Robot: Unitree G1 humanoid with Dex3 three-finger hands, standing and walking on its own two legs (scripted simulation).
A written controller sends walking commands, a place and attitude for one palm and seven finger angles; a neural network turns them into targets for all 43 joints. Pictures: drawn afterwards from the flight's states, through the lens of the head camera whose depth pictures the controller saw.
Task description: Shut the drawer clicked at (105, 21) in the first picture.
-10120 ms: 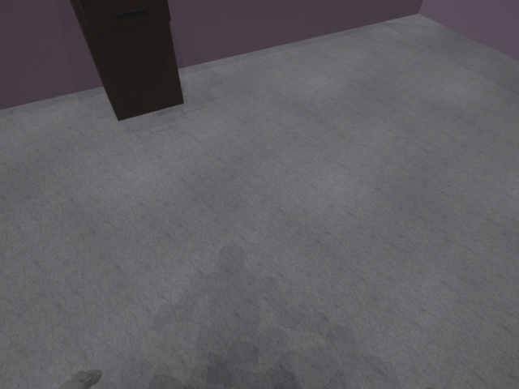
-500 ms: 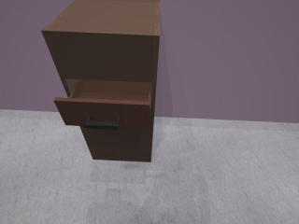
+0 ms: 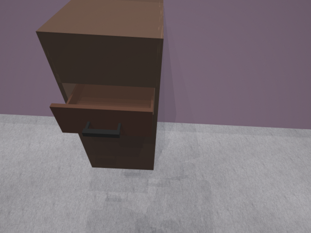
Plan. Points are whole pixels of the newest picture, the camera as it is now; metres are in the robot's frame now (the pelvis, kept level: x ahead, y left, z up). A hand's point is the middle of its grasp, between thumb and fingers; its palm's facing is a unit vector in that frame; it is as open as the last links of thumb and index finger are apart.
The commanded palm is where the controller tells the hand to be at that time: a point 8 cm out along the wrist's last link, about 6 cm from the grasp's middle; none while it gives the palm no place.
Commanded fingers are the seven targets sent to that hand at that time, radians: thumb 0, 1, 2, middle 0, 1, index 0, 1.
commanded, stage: look again from close up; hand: left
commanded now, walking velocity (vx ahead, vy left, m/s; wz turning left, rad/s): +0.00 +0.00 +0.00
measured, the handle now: (102, 129) +0.51 +0.24 -0.11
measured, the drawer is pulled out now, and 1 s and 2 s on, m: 0.14 0.14 0.14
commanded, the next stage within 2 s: shuffle to correct the standing spot in 0.02 s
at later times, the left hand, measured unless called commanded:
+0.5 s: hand out of the picture +0.00 +0.17 -0.19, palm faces +0.06 -0.99 -0.12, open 7.4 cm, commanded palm none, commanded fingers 0.00 0.90 0.90 -0.20 -0.30 -0.20 -0.30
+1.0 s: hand out of the picture +0.12 +0.18 -0.17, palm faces +0.01 -0.97 -0.23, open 7.3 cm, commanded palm none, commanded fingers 0.00 0.90 0.90 -0.20 -0.30 -0.20 -0.30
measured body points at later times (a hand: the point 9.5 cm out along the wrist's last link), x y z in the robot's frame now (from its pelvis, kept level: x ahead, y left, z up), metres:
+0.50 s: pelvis +0.06 +0.02 -0.01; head +0.06 +0.05 +0.44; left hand +0.00 +0.23 -0.18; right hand +0.03 -0.20 -0.15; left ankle +0.03 +0.08 -0.74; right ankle +0.03 -0.12 -0.72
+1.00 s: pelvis +0.06 +0.01 -0.01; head +0.07 +0.00 +0.44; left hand +0.12 +0.23 -0.15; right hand +0.07 -0.22 -0.17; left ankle +0.03 +0.08 -0.74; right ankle +0.07 -0.11 -0.74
